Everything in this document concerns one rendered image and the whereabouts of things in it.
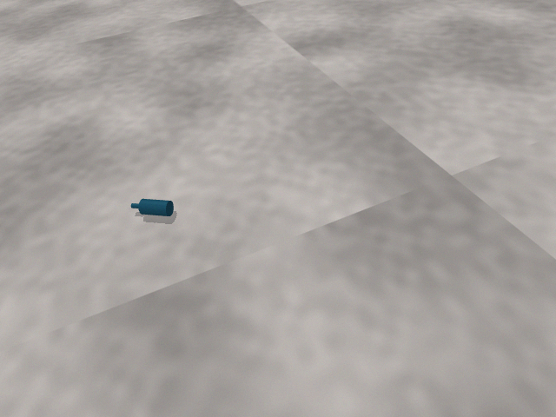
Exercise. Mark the bottle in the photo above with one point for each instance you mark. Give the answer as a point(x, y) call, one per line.
point(154, 207)

